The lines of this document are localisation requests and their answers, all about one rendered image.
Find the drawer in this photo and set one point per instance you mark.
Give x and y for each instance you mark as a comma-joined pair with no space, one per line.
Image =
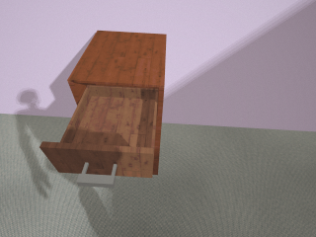
111,125

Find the cabinet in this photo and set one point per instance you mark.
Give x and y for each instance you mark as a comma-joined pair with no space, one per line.
124,59

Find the handle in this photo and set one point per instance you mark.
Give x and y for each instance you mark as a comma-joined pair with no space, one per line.
95,180

